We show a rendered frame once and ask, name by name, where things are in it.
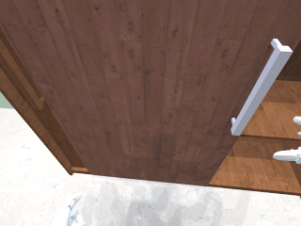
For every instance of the wardrobe door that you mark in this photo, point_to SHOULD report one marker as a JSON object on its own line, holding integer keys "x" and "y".
{"x": 146, "y": 89}
{"x": 45, "y": 115}

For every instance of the right robot hand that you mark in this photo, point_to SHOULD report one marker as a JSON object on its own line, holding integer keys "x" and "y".
{"x": 290, "y": 155}

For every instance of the left robot hand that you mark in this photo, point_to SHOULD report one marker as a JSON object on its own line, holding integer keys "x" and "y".
{"x": 65, "y": 216}

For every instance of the handle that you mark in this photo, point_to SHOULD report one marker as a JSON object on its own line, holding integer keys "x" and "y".
{"x": 18, "y": 77}
{"x": 273, "y": 67}

